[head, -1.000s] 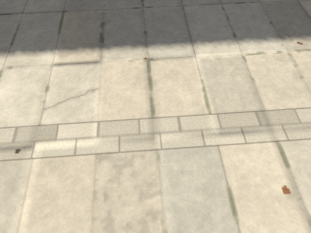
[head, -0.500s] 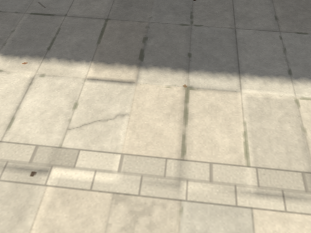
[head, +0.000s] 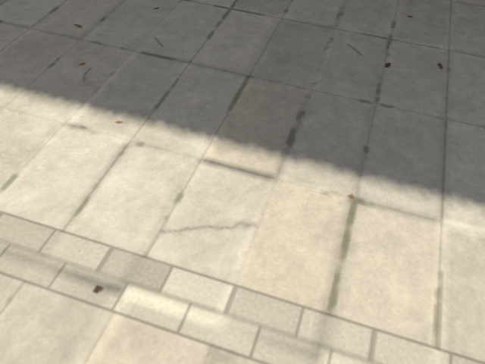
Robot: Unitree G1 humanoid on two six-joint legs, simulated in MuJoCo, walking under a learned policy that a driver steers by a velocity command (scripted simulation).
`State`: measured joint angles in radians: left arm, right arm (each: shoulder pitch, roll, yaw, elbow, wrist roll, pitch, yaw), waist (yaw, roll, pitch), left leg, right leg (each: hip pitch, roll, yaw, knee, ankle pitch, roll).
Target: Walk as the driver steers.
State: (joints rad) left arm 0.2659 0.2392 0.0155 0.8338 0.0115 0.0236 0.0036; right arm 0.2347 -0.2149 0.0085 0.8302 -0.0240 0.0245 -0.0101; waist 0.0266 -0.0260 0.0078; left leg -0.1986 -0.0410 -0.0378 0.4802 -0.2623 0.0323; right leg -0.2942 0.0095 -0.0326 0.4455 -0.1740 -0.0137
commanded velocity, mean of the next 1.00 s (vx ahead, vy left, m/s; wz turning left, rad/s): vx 0.13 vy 0.00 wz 0.02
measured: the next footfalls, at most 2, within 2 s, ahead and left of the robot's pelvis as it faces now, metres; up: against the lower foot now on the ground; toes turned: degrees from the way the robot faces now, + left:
left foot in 1.28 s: +0.44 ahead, +0.01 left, +0.00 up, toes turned +2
right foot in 1.62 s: +0.38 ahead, -0.17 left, +0.00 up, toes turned -2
